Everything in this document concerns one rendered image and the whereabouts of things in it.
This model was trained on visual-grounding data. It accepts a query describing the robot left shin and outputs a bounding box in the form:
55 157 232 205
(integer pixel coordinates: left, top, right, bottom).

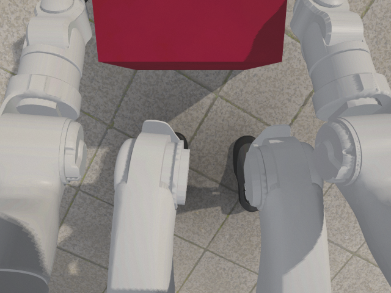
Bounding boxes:
114 120 179 190

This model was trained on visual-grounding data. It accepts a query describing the robot right forearm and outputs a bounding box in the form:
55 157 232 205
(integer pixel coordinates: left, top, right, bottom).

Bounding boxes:
290 0 391 121

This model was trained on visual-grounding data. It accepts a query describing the robot left upper arm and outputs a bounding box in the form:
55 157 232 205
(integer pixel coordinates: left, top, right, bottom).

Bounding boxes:
0 113 87 293

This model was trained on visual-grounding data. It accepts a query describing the right robot thigh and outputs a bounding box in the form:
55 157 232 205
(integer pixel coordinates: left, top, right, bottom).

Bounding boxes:
244 136 331 293

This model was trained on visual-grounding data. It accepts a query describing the robot left forearm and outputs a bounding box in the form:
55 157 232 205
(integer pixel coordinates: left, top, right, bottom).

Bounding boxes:
0 0 92 121

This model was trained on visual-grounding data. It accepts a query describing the robot right upper arm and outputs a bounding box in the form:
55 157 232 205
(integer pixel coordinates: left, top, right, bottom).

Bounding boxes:
312 113 391 287

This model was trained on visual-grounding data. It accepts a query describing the carton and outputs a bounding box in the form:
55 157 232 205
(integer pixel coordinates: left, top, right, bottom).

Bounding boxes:
92 0 287 70

